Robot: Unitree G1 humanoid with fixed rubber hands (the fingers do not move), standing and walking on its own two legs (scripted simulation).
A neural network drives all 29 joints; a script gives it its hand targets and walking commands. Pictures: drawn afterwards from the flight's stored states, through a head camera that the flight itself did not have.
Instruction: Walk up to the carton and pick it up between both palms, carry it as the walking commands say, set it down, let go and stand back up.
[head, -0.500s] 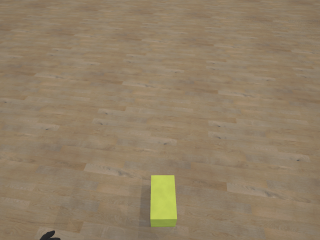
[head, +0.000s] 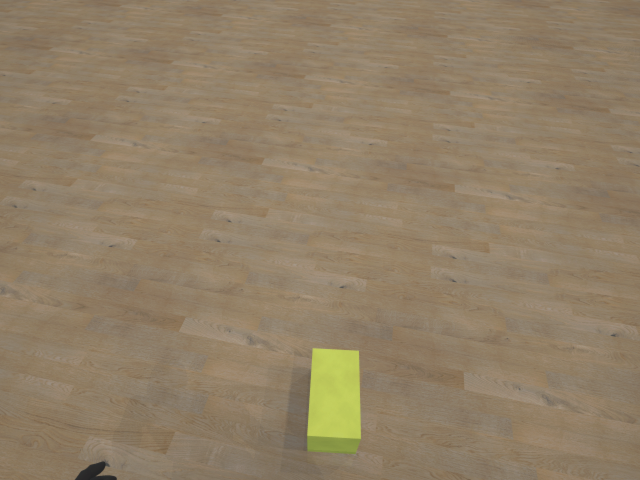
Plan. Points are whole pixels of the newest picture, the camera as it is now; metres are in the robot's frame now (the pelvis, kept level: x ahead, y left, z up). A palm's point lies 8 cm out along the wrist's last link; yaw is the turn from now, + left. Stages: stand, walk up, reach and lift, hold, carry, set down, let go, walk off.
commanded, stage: walk up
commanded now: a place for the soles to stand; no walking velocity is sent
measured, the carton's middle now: (333, 400) +0.46 -0.04 -0.70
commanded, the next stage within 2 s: reach and lift in 0.32 s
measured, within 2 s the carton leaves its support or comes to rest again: neither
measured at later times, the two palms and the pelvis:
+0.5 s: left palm (101, 462) +0.17 +0.29 -0.09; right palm out of the picture +0.14 -0.31 -0.08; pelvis -0.02 +0.00 -0.01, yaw -4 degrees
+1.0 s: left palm (173, 407) +0.25 +0.24 -0.14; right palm (499, 416) +0.25 -0.26 -0.14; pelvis -0.03 +0.01 -0.05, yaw -5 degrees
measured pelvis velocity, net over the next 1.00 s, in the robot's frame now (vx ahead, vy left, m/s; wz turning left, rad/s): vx -0.03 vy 0.01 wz -0.09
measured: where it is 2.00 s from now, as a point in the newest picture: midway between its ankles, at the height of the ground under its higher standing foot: outside the picture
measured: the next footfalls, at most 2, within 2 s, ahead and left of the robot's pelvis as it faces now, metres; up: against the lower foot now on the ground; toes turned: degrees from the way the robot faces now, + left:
none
